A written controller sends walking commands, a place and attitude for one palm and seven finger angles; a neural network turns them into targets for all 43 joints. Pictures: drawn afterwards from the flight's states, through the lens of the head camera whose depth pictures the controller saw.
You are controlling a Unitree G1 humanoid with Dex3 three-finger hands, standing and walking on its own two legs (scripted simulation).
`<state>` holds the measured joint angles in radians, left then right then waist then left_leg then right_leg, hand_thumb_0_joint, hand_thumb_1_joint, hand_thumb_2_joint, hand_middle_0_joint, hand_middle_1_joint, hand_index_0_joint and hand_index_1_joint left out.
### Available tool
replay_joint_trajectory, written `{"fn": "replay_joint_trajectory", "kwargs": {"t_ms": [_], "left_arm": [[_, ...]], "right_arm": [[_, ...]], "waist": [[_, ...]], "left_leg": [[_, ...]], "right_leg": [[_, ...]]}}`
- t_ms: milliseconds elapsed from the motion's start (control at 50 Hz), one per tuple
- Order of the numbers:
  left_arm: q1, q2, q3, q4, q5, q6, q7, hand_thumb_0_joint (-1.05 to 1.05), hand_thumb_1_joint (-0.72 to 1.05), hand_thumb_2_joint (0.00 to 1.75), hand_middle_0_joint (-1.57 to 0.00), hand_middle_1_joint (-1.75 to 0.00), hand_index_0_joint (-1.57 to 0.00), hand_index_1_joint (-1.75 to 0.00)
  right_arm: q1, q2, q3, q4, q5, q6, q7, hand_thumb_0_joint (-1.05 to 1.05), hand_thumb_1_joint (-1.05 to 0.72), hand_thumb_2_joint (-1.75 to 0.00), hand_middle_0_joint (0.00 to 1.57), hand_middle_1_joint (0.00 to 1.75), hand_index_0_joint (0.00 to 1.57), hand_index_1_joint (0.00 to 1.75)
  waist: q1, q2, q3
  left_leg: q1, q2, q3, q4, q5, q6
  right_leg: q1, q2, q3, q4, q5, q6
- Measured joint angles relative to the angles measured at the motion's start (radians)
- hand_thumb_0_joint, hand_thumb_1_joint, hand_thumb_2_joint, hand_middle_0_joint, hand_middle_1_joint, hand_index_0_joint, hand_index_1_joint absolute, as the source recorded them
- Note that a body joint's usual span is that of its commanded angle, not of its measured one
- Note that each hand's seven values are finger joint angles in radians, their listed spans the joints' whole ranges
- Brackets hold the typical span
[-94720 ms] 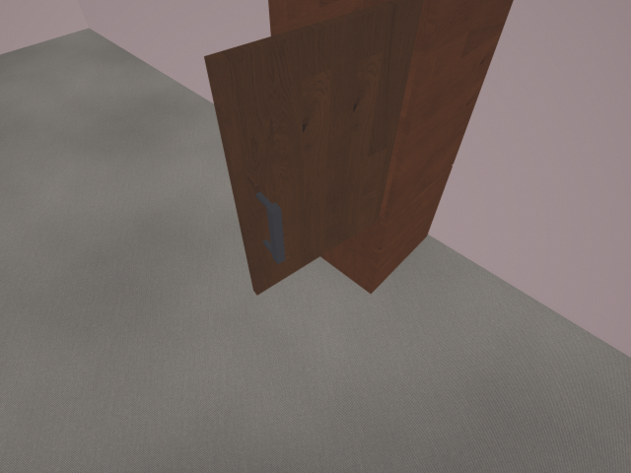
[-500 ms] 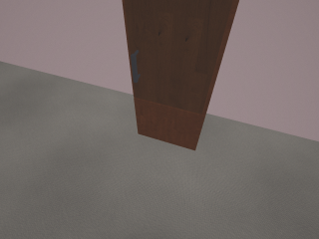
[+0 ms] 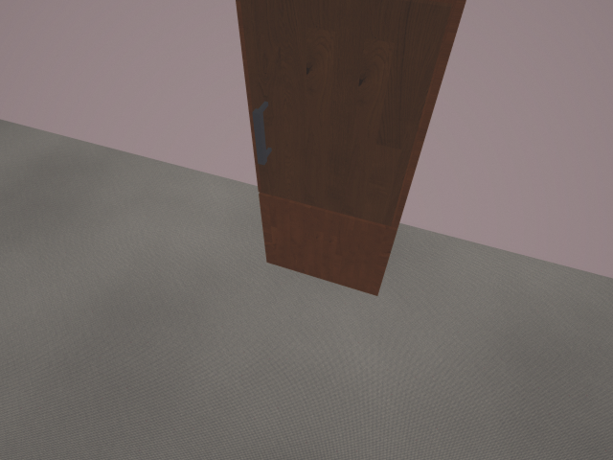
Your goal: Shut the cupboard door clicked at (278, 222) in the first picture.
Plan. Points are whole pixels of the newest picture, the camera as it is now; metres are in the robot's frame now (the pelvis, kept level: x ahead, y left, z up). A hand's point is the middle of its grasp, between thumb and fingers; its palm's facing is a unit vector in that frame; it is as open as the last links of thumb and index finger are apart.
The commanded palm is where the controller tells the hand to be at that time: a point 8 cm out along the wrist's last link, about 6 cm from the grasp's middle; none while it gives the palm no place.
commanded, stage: walk to a spot facing it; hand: left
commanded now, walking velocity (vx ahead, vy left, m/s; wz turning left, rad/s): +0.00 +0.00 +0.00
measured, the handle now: (263, 133) +0.89 +0.17 -0.10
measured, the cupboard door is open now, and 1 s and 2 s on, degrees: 0 0 0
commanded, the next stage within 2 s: turn to face it in 1.80 s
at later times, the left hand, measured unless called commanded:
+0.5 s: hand out of the picture +0.01 +0.23 -0.18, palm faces +0.22 -0.94 -0.26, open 7.4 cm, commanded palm none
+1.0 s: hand out of the picture -0.08 +0.16 -0.17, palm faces +0.54 -0.79 -0.28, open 7.4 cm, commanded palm none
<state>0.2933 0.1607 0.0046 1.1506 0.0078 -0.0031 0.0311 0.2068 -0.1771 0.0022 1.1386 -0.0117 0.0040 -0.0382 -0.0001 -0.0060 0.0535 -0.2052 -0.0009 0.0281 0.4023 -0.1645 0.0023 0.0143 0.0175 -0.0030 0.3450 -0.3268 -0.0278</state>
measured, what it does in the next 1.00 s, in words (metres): steps on the spot, turning left: right foot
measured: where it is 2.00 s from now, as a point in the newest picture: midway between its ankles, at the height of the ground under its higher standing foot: outside the picture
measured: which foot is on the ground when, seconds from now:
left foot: down 0.00-0.72, up 0.74-1.00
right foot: down 0.00-0.34, up 0.36-0.70, down 0.72-1.00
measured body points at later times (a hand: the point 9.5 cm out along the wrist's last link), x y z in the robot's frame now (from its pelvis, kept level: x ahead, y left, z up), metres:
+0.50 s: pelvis -0.02 +0.02 -0.01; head +0.03 +0.03 +0.43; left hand -0.01 +0.28 -0.16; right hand +0.05 -0.22 -0.17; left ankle +0.03 +0.12 -0.74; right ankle -0.04 -0.12 -0.68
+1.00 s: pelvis -0.01 -0.03 -0.01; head +0.05 -0.01 +0.44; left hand -0.11 +0.20 -0.14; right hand +0.21 -0.21 -0.16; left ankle -0.09 +0.08 -0.70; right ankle +0.02 -0.14 -0.74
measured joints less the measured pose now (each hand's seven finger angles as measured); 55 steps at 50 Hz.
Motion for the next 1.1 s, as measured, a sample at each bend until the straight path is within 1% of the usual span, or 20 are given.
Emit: {"fn": "replay_joint_trajectory", "kwargs": {"t_ms": [120,220,300,320,340,400,460,580,660,700,720,740,780,820,860,920,1020,1060,1080,1100], "left_arm": [[0.000,-0.003,0.006,-0.015,-0.001,0.005,0.004,0.00,0.91,0.90,-0.20,-0.30,-0.20,-0.29],[-0.009,-0.004,0.028,-0.057,0.003,0.018,0.005,0.00,0.91,0.90,-0.20,-0.30,-0.20,-0.29],[-0.014,0.007,0.045,-0.094,0.015,0.025,0.005,0.00,0.91,0.90,-0.21,-0.30,-0.21,-0.29],[-0.015,0.014,0.048,-0.102,0.016,0.027,0.005,0.00,0.91,0.90,-0.21,-0.30,-0.21,-0.29],[-0.018,0.020,0.052,-0.109,0.014,0.030,0.003,0.00,0.91,0.90,-0.21,-0.30,-0.21,-0.29],[-0.050,0.036,0.059,-0.132,0.007,0.053,0.003,0.00,0.91,0.90,-0.21,-0.30,-0.21,-0.29],[-0.088,0.050,0.067,-0.159,0.011,0.059,-0.003,0.01,0.91,0.90,-0.21,-0.30,-0.20,-0.29],[-0.145,0.070,0.070,-0.233,0.013,0.045,-0.012,0.01,0.91,0.90,-0.20,-0.29,-0.20,-0.29],[-0.161,0.078,0.067,-0.267,0.012,0.042,-0.011,0.00,0.91,0.90,-0.20,-0.29,-0.20,-0.29],[-0.154,0.080,0.064,-0.280,0.010,0.037,-0.012,0.00,0.91,0.90,-0.20,-0.29,-0.20,-0.29],[-0.141,0.086,0.062,-0.291,0.013,0.030,-0.013,0.00,0.91,0.90,-0.20,-0.29,-0.20,-0.29],[-0.132,0.086,0.062,-0.295,0.019,0.025,-0.010,0.00,0.91,0.90,-0.20,-0.30,-0.20,-0.29],[-0.121,0.069,0.056,-0.284,0.020,0.030,-0.004,0.00,0.91,0.90,-0.20,-0.30,-0.20,-0.29],[-0.103,0.056,0.053,-0.269,0.019,0.036,0.001,0.00,0.91,0.90,-0.20,-0.30,-0.20,-0.29],[-0.088,0.049,0.052,-0.256,0.020,0.033,0.002,0.00,0.91,0.90,-0.20,-0.30,-0.20,-0.29],[-0.073,0.043,0.047,-0.252,0.021,0.022,-0.001,0.01,0.91,0.90,-0.21,-0.30,-0.21,-0.29],[-0.049,0.041,0.048,-0.254,0.024,0.015,-0.010,0.01,0.90,0.90,-0.21,-0.30,-0.21,-0.29],[-0.032,0.049,0.053,-0.250,0.021,0.016,-0.012,0.00,0.90,0.90,-0.21,-0.30,-0.21,-0.30],[-0.018,0.051,0.055,-0.249,0.017,0.020,-0.014,0.00,0.90,0.90,-0.21,-0.30,-0.21,-0.30],[-0.019,0.062,0.058,-0.241,0.014,0.028,-0.016,0.00,0.90,0.90,-0.21,-0.30,-0.21,-0.30]], "right_arm": [[0.016,0.005,-0.002,-0.008,-0.001,0.006,0.000,0.00,-0.91,-0.90,0.20,0.30,0.20,0.30],[0.040,0.006,-0.017,-0.031,-0.003,0.030,0.008,0.00,-0.91,-0.90,0.20,0.30,0.20,0.30],[0.057,0.004,-0.035,-0.056,-0.007,0.057,0.020,0.00,-0.91,-0.90,0.20,0.30,0.20,0.30],[0.061,0.003,-0.038,-0.067,-0.008,0.058,0.023,0.00,-0.91,-0.90,0.20,0.30,0.20,0.30],[0.064,0.000,-0.041,-0.079,-0.011,0.054,0.026,0.00,-0.91,-0.90,0.20,0.30,0.20,0.30],[0.054,-0.007,-0.044,-0.110,-0.016,0.039,0.027,0.00,-0.91,-0.90,0.20,0.30,0.20,0.30],[0.046,-0.013,-0.044,-0.137,-0.020,0.036,0.025,0.00,-0.91,-0.90,0.20,0.30,0.20,0.30],[0.022,-0.035,-0.052,-0.170,-0.023,0.042,0.032,0.00,-0.91,-0.90,0.20,0.30,0.20,0.30],[0.007,-0.052,-0.066,-0.189,-0.025,0.053,0.040,0.00,-0.91,-0.90,0.20,0.30,0.20,0.30],[0.003,-0.062,-0.076,-0.198,-0.023,0.062,0.042,0.00,-0.91,-0.90,0.20,0.30,0.20,0.30],[0.004,-0.064,-0.081,-0.205,-0.019,0.067,0.043,0.00,-0.91,-0.90,0.20,0.30,0.20,0.30],[-0.003,-0.069,-0.090,-0.208,-0.016,0.071,0.044,0.00,-0.91,-0.90,0.20,0.30,0.20,0.30],[-0.017,-0.089,-0.105,-0.212,-0.019,0.078,0.048,0.00,-0.91,-0.90,0.20,0.30,0.20,0.30],[-0.023,-0.102,-0.111,-0.221,-0.021,0.080,0.054,0.00,-0.91,-0.90,0.20,0.30,0.20,0.30],[-0.029,-0.103,-0.107,-0.232,-0.018,0.076,0.059,0.00,-0.91,-0.90,0.20,0.30,0.20,0.30],[-0.038,-0.096,-0.096,-0.238,-0.012,0.076,0.063,0.00,-0.91,-0.90,0.19,0.30,0.19,0.30],[-0.073,-0.080,-0.075,-0.231,-0.006,0.078,0.066,0.00,-0.91,-0.90,0.19,0.30,0.19,0.30],[-0.087,-0.073,-0.066,-0.237,-0.006,0.068,0.068,0.01,-0.91,-0.90,0.19,0.30,0.19,0.30],[-0.088,-0.077,-0.062,-0.246,-0.009,0.057,0.069,0.01,-0.91,-0.90,0.19,0.30,0.19,0.30],[-0.097,-0.069,-0.062,-0.248,-0.011,0.047,0.067,0.00,-0.91,-0.90,0.20,0.30,0.19,0.30]], "waist": [[-0.008,-0.002,-0.001],[-0.015,0.005,0.017],[-0.024,-0.001,0.045],[-0.027,-0.011,0.050],[-0.029,-0.020,0.054],[-0.024,-0.033,0.065],[-0.029,-0.022,0.058],[-0.037,0.028,0.039],[-0.042,0.050,0.024],[-0.041,0.056,0.013],[-0.036,0.045,0.003],[-0.027,0.040,0.003],[-0.027,0.057,0.018],[-0.029,0.060,0.027],[-0.035,0.044,0.040],[-0.035,0.016,0.061],[-0.006,-0.013,0.084],[0.003,-0.027,0.083],[0.006,-0.022,0.073],[0.009,-0.036,0.076]], "left_leg": [[-0.015,-0.004,-0.009,0.025,-0.010,0.000],[-0.085,-0.016,-0.043,0.146,-0.054,0.004],[-0.144,0.000,0.009,0.323,-0.197,-0.003],[-0.139,0.001,0.023,0.307,-0.181,-0.002],[-0.138,-0.006,0.027,0.288,-0.117,0.019],[-0.161,-0.040,0.031,0.289,-0.112,0.059],[-0.162,-0.059,0.008,0.208,-0.065,0.060],[-0.170,-0.064,-0.080,0.083,0.037,0.050],[-0.186,-0.070,-0.147,0.060,0.067,0.026],[-0.201,-0.079,-0.180,0.068,0.072,0.010],[-0.224,-0.095,-0.186,0.100,0.037,0.002],[-0.260,-0.107,-0.181,0.186,-0.061,-0.012],[-0.335,-0.108,-0.150,0.445,-0.197,-0.023],[-0.373,-0.086,-0.103,0.639,-0.221,-0.033],[-0.364,-0.054,-0.059,0.699,-0.227,-0.047],[-0.298,-0.014,-0.018,0.618,-0.252,-0.056],[-0.171,0.015,0.021,0.395,-0.271,-0.043],[-0.105,0.012,0.039,0.253,-0.198,-0.031],[-0.076,0.017,0.035,0.183,-0.129,-0.013],[-0.085,0.007,0.031,0.195,-0.132,-0.003]], "right_leg": [[-0.011,-0.002,-0.011,0.026,-0.015,0.000],[-0.050,-0.007,-0.056,0.123,-0.071,-0.001],[-0.060,-0.025,-0.113,0.215,-0.135,0.005],[-0.069,-0.040,-0.124,0.252,-0.157,0.012],[-0.097,-0.058,-0.135,0.315,-0.178,0.018],[-0.252,-0.067,-0.071,0.606,-0.244,0.031],[-0.374,-0.061,-0.023,0.727,-0.179,0.039],[-0.445,-0.053,0.015,0.611,-0.116,0.059],[-0.398,-0.032,0.021,0.463,-0.114,0.059],[-0.336,-0.020,0.013,0.328,-0.083,0.053],[-0.297,-0.027,0.016,0.229,-0.075,0.039],[-0.295,-0.034,0.012,0.202,0.006,0.028],[-0.287,-0.042,-0.020,0.218,0.025,0.022],[-0.265,-0.056,-0.045,0.205,0.012,0.021],[-0.245,-0.077,-0.067,0.192,0.006,0.021],[-0.227,-0.114,-0.108,0.194,-0.004,0.023],[-0.227,-0.160,-0.185,0.245,-0.048,0.038],[-0.242,-0.181,-0.210,0.295,-0.079,0.051],[-0.268,-0.185,-0.220,0.348,-0.097,0.058],[-0.303,-0.191,-0.194,0.432,-0.149,0.068]]}}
